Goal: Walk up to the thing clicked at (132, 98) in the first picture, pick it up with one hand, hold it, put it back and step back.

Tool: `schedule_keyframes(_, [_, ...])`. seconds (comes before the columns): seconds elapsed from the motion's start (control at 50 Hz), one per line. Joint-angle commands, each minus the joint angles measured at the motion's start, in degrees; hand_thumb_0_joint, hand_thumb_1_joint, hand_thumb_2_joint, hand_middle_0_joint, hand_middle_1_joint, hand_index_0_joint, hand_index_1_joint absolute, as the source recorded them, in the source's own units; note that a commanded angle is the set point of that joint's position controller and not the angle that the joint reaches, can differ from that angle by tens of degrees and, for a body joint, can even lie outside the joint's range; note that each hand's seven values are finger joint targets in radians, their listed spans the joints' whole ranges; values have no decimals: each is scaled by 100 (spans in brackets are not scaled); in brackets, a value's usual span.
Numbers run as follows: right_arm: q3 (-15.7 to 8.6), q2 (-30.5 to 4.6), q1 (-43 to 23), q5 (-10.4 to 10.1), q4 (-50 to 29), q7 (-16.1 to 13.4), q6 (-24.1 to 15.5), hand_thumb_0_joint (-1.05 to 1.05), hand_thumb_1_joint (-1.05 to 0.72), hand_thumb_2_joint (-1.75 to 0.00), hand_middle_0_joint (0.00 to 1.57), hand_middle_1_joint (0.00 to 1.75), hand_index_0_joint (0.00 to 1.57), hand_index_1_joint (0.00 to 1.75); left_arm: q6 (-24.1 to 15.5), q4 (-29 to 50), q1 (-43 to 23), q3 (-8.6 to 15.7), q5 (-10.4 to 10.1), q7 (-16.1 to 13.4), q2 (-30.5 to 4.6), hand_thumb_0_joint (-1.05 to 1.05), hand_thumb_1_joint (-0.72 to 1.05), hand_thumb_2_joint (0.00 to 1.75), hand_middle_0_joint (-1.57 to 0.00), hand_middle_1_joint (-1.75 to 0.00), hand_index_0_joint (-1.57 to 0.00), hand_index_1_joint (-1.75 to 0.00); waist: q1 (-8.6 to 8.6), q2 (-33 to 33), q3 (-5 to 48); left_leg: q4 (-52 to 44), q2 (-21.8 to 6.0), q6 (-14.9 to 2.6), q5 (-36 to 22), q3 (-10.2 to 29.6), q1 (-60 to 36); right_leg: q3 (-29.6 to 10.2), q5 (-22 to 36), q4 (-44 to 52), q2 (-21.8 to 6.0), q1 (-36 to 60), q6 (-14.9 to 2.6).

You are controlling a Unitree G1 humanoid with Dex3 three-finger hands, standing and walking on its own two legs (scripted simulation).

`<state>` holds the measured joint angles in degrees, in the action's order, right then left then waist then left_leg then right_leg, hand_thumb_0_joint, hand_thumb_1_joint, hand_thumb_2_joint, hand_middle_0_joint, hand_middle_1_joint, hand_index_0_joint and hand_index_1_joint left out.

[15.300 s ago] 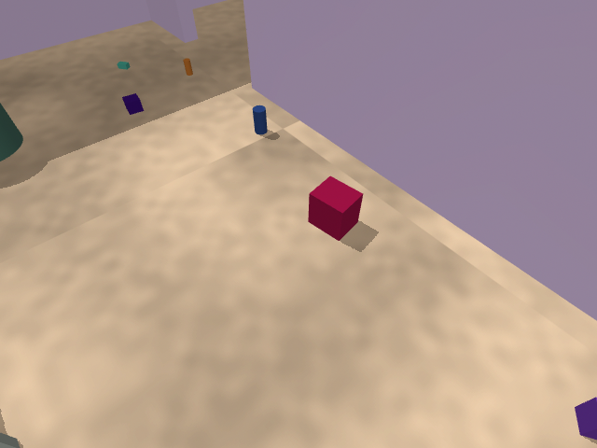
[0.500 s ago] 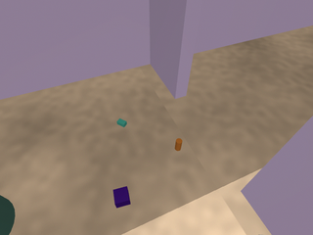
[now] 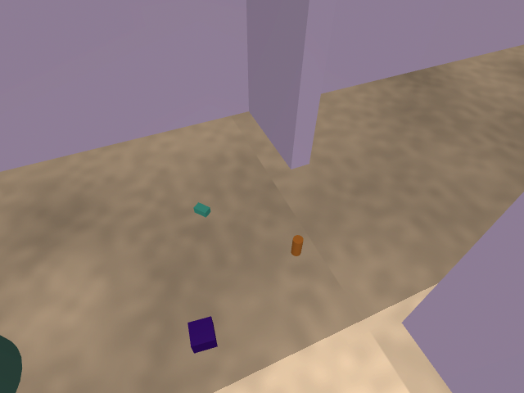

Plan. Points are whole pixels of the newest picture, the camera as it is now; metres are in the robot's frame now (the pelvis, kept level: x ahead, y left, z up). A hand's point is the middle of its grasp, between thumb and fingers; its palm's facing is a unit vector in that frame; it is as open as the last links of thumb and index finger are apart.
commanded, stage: walk up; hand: left
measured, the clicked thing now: (202, 334) +0.45 +0.21 -0.74
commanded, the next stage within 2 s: none
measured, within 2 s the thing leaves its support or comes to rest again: neither
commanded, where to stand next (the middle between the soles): +0.05 -0.01 m, yaw -2 degrees
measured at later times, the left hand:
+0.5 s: hand out of the picture +0.06 +0.28 -0.19, palm faces -0.01 -0.94 -0.35, open 7.4 cm
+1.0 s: hand out of the picture -0.02 +0.27 -0.15, palm faces -0.01 -0.91 -0.42, open 7.4 cm
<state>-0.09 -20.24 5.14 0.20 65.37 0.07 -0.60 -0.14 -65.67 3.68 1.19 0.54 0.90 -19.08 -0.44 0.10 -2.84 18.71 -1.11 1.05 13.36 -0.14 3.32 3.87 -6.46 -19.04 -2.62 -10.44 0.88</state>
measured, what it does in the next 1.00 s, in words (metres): steps on the spot: right foot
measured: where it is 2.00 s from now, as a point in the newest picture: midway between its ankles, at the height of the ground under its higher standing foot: outside the picture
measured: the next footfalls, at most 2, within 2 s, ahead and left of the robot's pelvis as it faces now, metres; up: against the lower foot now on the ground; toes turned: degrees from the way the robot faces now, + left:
right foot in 0.70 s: -0.07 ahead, -0.14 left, +0.00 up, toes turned -2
left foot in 1.04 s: +0.11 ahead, +0.11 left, +0.00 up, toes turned -1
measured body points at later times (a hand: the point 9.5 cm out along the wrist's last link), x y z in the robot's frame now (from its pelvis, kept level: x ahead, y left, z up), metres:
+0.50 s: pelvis -0.09 +0.02 -0.04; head -0.03 +0.05 +0.41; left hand +0.06 +0.33 -0.17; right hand -0.03 -0.31 -0.14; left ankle -0.08 +0.13 -0.75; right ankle -0.03 -0.13 -0.70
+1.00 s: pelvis -0.04 -0.01 -0.02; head -0.02 -0.02 +0.43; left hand -0.02 +0.32 -0.13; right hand +0.04 -0.33 -0.14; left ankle +0.06 +0.11 -0.73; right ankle -0.11 -0.14 -0.75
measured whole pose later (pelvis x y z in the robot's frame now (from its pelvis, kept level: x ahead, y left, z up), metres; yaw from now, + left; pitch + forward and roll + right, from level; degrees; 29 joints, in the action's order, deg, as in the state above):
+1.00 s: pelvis -0.04 -0.01 -0.02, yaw +0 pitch -4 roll -1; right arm -3.9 -24.0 14.1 0.5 50.7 1.7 0.4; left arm -2.2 -51.3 18.8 2.5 0.7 0.2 -23.0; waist -2.0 3.0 -7.1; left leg 41.5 -0.6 -0.6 14.8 2.8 25.2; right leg 1.8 -22.8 -29.9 -0.7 -3.2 0.8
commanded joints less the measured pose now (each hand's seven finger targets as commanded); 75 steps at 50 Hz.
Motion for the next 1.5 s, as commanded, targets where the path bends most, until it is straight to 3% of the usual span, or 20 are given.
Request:
schedule_keyframes(0.0, [-226, -1231, -231, 20, -341, -73, -153, 0, -90, -90, 20, 30, 20, 30, -98, 364, -251, 249, -9, -64, -1226, 0, 90, 90, -20, -30, -20, -30, -7, -43, 496, -427, -620, -201, -772, 426, 548, -631, 379, 204, -565, 691, -137])
schedule_keyframes(0.14, [-443, -1518, -82, -84, -704, -166, 26, 0, -90, -90, 20, 30, 20, 30, 183, 885, -147, 463, -62, -89, -1508, 0, 90, 90, -20, -30, -20, -30, 48, -102, 910, 898, -501, -299, -2429, 302, 658, -413, 2210, -808, -612, 398, -464])
schedule_keyframes(0.28, [-569, -1263, 783, -8, -912, -143, 260, 0, -90, -90, 20, 30, 20, 30, 367, 1594, -803, 526, 118, -65, -1714, 0, 90, 90, -20, -30, -20, -30, 241, -1361, 875, 3471, 274, -432, 1807, 49, 635, -1545, 620, -415, -1862, -1428, -1487])
schedule_keyframes(0.34, [-662, -1341, 1348, 14, -916, -116, 206, 0, -90, -90, 20, 30, 20, 30, 438, 1835, -1178, 448, 166, -70, -1511, 0, 90, 90, -20, -30, -20, -30, 545, -1011, 519, 2079, -85, -532, 993, 348, 807, -1025, -219, -1647, -1174, -1806, -946])
schedule_keyframes(0.4, [-882, -2516, 356, 277, -1453, -172, -12, 0, -90, -90, 20, 30, 20, 30, 571, 1835, -324, 529, 141, -140, -1413, 0, 90, 90, -20, -30, -20, -30, 97, 903, 246, -323, -2140, -1448, -152, 3414, 2178, -1625, -2843, -4766, 554, -1747, -232])
schedule_keyframes(0.48, [-849, -2005, -24, 254, -1632, -300, -172, 0, -90, -90, 20, 30, 20, 30, 485, 1549, 333, 687, 138, -38, -1736, 0, 90, 90, -20, -30, -20, -30, -258, 549, 383, 389, -1424, -1277, 564, 1987, 1250, -1646, -1805, -5272, 499, -2049, -127])
schedule_keyframes(0.62, [-957, -2138, 1365, 347, -1640, -8, -235, 0, -90, -90, 20, 30, 20, 30, 10, 1846, -88, 631, 222, 222, -1604, 0, 90, 90, -20, -30, -20, -30, 507, 1059, -54, 59, -1409, -1501, 1766, 1761, 197, -467, -3045, -2041, 311, -1602, -168])
schedule_keyframes(0.68, [-775, -1676, 782, 273, -1922, 82, -104, 0, -90, -90, 20, 30, 20, 30, -213, 1295, 1682, 697, 146, 101, -1469, 0, 90, 90, -20, -30, -20, -30, -423, 541, 239, 1741, -666, -937, 715, 541, 1583, -104, -1243, 50, 427, 1114, -288])
schedule_keyframes(0.72, [-580, -1148, 270, 129, -2377, 62, -116, 0, -90, -90, 20, 30, 20, 30, -325, 1417, 2071, 892, 227, 5, -2455, 0, 90, 90, -20, -30, -20, -30, -681, -1338, -58, 4063, 501, -326, 2027, 190, 4245, -4095, -2625, 885, -1722, 1764, -1136])
schedule_keyframes(0.74, [-689, -1514, 191, 135, -2336, -6, -152, 0, -90, -90, 20, 30, 20, 30, -315, 1643, 1595, 856, 189, 17, -2492, 0, 90, 90, -20, -30, -20, -30, -513, -598, -615, 4227, 35, -280, 1814, 1032, 4059, -4277, -2741, 904, -2221, 917, -1699])
schedule_keyframes(0.86, [-670, -1331, 1106, 95, -1871, 179, -97, 0, -90, -90, 20, 30, 20, 30, -484, 1847, 1307, 597, 45, -98, -1813, 0, 90, 90, -20, -30, -20, -30, -43, -683, -642, 3299, 65, -83, 686, 654, 2811, -1213, 1105, 121, -1075, 384, -1180])
schedule_keyframes(0.96, [-576, -1124, 833, 3, -1844, 94, -48, 0, -90, -90, 20, 30, 20, 30, -266, 2017, 919, 438, -79, -216, -1742, 0, 90, 90, -20, -30, -20, -30, 13, -1046, -63, 1707, 139, -233, -520, -82, 1167, -568, 3129, -1127, -876, -92, -861])
schedule_keyframes(1.02, [-761, -1756, 1211, 68, -1786, -12, -66, 0, -90, -90, 20, 30, 20, 30, -150, 2077, 1020, 308, -242, -291, -1454, 0, 90, 90, -20, -30, -20, -30, 346, 266, 446, 1133, -481, -717, -4129, 639, -180, -411, 1507, -2975, -32, -822, -301])
schedule_keyframes(1.06, [-767, -1945, 1093, -81, -1918, -70, -75, 0, -90, -90, 20, 30, 20, 30, 56, 1857, 1449, 337, -307, -384, -1380, 0, 90, 90, -20, -30, -20, -30, 218, 884, 1312, 744, -2056, -1956, -4792, 2770, 113, -947, -3120, -4930, 604, -674, -179])
schedule_keyframes(1.16, [-677, -1665, 30, 49, -2169, -139, 113, 0, -90, -90, 20, 30, 20, 30, 180, 1568, 1603, 407, -169, -276, -1488, 0, 90, 90, -20, -30, -20, -30, -96, 809, 348, 313, -1322, -1350, -459, 1518, 1690, -812, -2608, -4348, 342, -817, -266])
schedule_keyframes(1.3, [-695, -1606, -171, 94, -2400, -81, 248, 0, -90, -90, 20, 30, 20, 30, 177, 1489, 2168, 660, 111, -121, -1382, 0, 90, 90, -20, -30, -20, -30, -316, 769, 711, 921, -1158, -828, 300, 1444, 2291, -435, -1581, -1560, 279, 218, -395])
schedule_keyframes(1.34, [-607, -1093, -240, 0, -2517, -115, 226, 0, -90, -90, 20, 30, 20, 30, 120, 1979, 1432, 879, 283, -120, -2235, 0, 90, 90, -20, -30, -20, -30, -369, -1480, 29, 3368, 711, -129, 1883, 293, 3342, -3642, -2488, 302, -1856, -812, -1336])
schedule_keyframes(1.36, [-727, -1471, -396, 67, -2462, -232, 216, 0, -90, -90, 20, 30, 20, 30, 77, 2212, 860, 885, 289, -145, -2502, 0, 90, 90, -20, -30, -20, -30, -349, -1316, -228, 4507, 495, -82, 2144, 937, 2870, -4072, -1521, 367, -2454, -1715, -1998])
schedule_keyframes(1.42, [-624, -1206, 391, -69, -2103, -146, 111, 0, -90, -90, 20, 30, 20, 30, -65, 2199, 333, 675, 224, -214, -1636, 0, 90, 90, -20, -30, -20, -30, 142, -365, 27, 4972, 648, -119, 1179, 819, 2602, -1750, 751, -691, -1182, -953, -1345])
schedule_keyframes(1.48, [-566, -1276, 505, 22, -1970, -47, -51, 0, -90, -90, 20, 30, 20, 30, -142, 2177, 859, 684, 320, -127, -1605, 0, 90, 90, -20, -30, -20, -30, -293, -862, 479, 3292, 338, -27, 1327, 129, 2597, -1621, -1604, -523, -916, 385, -1180])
